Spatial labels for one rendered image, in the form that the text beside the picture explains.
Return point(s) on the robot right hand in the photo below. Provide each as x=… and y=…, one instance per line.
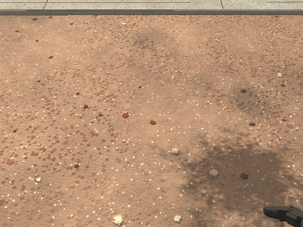
x=291, y=214

